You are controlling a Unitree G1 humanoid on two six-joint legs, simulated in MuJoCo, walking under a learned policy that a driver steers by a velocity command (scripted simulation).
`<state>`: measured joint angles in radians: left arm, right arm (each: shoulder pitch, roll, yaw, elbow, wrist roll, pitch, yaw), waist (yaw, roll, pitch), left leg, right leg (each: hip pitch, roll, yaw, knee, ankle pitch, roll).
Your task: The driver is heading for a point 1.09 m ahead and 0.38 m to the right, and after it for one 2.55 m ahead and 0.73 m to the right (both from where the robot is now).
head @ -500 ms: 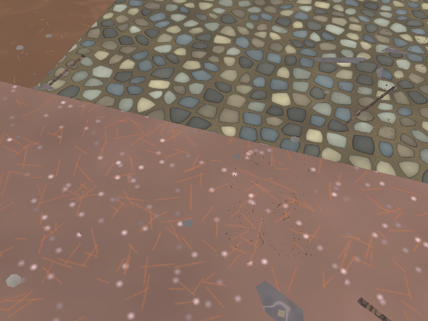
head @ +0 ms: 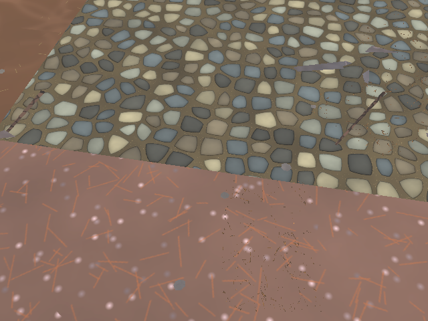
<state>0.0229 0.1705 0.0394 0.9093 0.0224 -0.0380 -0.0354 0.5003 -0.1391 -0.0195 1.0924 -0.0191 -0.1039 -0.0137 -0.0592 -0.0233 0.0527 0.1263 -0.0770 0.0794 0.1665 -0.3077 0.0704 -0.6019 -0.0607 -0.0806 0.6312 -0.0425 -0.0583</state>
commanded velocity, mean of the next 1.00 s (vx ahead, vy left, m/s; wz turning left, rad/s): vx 0.50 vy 0.00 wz -0.33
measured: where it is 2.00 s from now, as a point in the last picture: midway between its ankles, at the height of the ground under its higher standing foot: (301, 174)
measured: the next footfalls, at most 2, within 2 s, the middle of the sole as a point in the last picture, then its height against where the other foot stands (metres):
right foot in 0.08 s outside the picture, level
left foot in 0.64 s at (186, 296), level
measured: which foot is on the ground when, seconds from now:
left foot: down 0.00-0.10, up 0.12-0.62, down 0.64-1.00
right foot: up 0.00-0.06, down 0.08-0.64, up 0.66-1.00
